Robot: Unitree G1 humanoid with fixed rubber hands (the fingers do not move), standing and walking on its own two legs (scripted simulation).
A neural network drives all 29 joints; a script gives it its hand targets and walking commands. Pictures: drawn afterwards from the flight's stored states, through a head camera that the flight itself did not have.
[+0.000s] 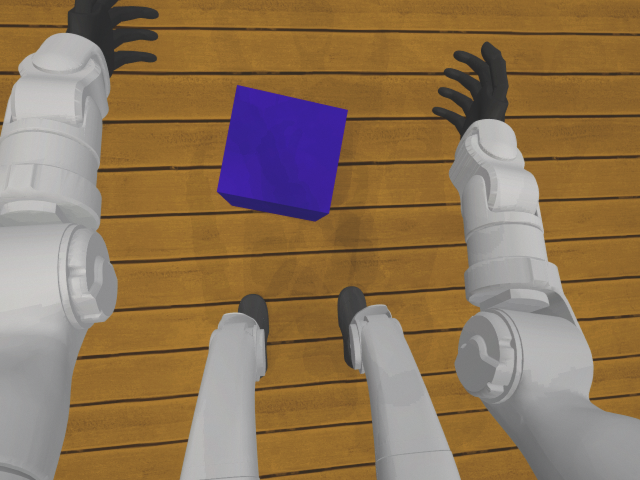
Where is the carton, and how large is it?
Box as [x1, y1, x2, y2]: [217, 85, 347, 221]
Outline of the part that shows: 237,85 217,191 228,202 236,206 315,221 327,214 330,205 347,110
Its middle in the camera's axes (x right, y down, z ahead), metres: -0.08 -0.17 +0.85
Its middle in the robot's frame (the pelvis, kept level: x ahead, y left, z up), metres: +0.53 +0.01 -0.53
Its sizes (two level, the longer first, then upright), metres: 0.210 0.200 0.250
